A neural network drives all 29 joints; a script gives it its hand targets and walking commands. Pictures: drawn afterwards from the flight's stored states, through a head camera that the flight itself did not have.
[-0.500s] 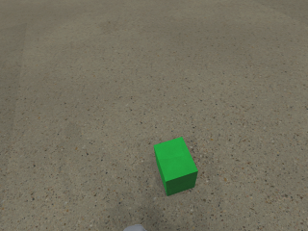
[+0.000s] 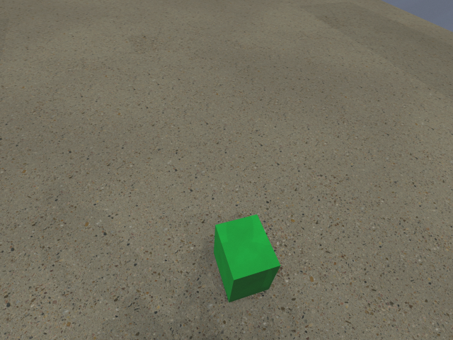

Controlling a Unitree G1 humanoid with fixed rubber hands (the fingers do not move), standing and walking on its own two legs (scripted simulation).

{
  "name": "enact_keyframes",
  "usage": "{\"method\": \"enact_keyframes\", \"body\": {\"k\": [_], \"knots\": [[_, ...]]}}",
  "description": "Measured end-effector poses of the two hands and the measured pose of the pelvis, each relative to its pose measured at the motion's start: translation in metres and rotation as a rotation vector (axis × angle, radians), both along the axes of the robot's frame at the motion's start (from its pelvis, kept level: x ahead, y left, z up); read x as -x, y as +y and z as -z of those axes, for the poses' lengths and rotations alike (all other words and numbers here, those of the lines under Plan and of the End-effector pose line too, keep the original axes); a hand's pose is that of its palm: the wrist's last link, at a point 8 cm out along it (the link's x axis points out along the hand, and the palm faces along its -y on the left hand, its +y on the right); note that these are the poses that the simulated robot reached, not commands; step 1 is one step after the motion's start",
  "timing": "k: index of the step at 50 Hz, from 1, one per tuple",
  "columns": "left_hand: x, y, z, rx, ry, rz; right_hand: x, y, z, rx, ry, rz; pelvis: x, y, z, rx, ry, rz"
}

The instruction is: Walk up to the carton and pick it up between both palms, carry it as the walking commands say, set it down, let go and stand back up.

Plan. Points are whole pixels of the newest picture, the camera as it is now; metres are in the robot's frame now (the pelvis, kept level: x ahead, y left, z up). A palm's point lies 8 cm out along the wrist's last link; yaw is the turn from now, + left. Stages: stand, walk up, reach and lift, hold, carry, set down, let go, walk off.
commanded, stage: walk up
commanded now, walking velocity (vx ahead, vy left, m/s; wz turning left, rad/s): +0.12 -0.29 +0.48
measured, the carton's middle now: (243, 258) +0.56 -0.09 -0.65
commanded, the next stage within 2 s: none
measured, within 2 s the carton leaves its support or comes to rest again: neither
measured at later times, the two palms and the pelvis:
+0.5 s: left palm out of the picture -0.01 +0.08 -0.13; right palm out of the picture +0.07 -0.44 -0.14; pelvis +0.00 -0.17 +0.00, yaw +11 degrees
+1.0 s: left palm out of the picture -0.08 -0.09 -0.11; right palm (374, 242) +0.38 -0.36 -0.14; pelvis +0.14 -0.22 -0.01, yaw +14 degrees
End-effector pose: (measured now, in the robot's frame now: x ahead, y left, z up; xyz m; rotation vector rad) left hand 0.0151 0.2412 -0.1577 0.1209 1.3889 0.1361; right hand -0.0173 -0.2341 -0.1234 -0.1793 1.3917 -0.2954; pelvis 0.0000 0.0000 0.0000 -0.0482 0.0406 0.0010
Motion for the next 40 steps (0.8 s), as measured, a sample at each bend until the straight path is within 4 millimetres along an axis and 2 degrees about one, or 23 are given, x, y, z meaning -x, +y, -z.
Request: {"method": "enact_keyframes", "body": {"k": [4, 8, 13, 18, 20, 22, 25, 28, 31, 35, 40], "knots": [[-0.01, -0.007, -0.005, 0.005, -0.072, -0.004, 0.026, -0.033, -0.017, 0.061, 0.075, -0.001, 0.004, -0.013, -0.004, 0.03, 0.028, -0.043], [-0.017, -0.025, -0.007, 0.016, -0.11, -0.006, 0.032, -0.068, -0.03, 0.112, 0.093, -0.022, 0.007, -0.032, -0.006, 0.044, 0.039, -0.08], [-0.029, -0.063, -0.01, 0.026, -0.158, -0.001, 0.025, -0.108, -0.032, 0.129, 0.081, -0.052, 0.011, -0.065, -0.005, 0.044, 0.041, -0.117], [-0.04, -0.105, -0.017, -0.005, -0.21, -0.004, 0.005, -0.156, -0.014, 0.106, 0.054, -0.083, 0.011, -0.11, 0.002, 0.016, 0.031, -0.151], [-0.033, -0.119, -0.016, -0.045, -0.215, -0.024, -0.012, -0.179, 0.0, 0.09, 0.036, -0.111, 0.008, -0.132, 0.01, -0.024, 0.026, -0.162], [-0.011, -0.136, -0.018, -0.074, -0.188, -0.073, -0.035, -0.197, 0.013, 0.07, 0.018, -0.163, 0.006, -0.149, 0.014, -0.031, 0.01, -0.173], [0.03, -0.161, -0.03, -0.091, -0.119, -0.149, -0.089, -0.206, 0.012, 0.017, -0.076, -0.234, -0.003, -0.169, 0.005, -0.058, -0.001, -0.189], [0.059, -0.187, -0.038, -0.103, -0.061, -0.205, -0.138, -0.206, 0.008, -0.043, -0.175, -0.294, -0.015, -0.185, -0.001, -0.086, -0.007, -0.192], [0.078, -0.214, -0.042, -0.109, -0.015, -0.26, -0.173, -0.204, 0.01, -0.092, -0.218, -0.338, -0.029, -0.198, -0.002, -0.091, -0.013, -0.205], [0.093, -0.248, -0.041, -0.102, 0.051, -0.341, -0.214, -0.192, 0.016, -0.148, -0.234, -0.385, -0.049, -0.212, 0.001, -0.085, -0.019, -0.231], [0.107, -0.291, -0.038, -0.066, 0.158, -0.438, -0.27, -0.168, 0.019, -0.201, -0.26, -0.447, -0.077, -0.224, 0.005, -0.084, -0.021, -0.256]]}}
